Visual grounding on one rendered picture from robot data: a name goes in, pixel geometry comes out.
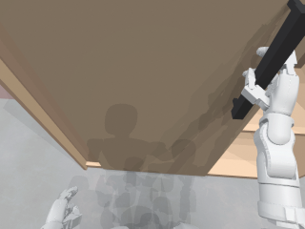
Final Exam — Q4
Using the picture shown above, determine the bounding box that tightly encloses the left robot hand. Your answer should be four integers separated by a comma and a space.
45, 186, 82, 229

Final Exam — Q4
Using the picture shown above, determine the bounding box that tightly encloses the robot right forearm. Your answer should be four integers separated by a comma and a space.
254, 113, 305, 229

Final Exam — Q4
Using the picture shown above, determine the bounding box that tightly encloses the right robot hand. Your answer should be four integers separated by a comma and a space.
241, 47, 299, 116

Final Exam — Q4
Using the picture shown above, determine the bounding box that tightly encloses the wardrobe door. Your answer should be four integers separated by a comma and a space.
0, 22, 98, 162
0, 0, 305, 177

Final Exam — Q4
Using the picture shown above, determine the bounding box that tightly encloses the handle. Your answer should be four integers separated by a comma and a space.
231, 0, 305, 120

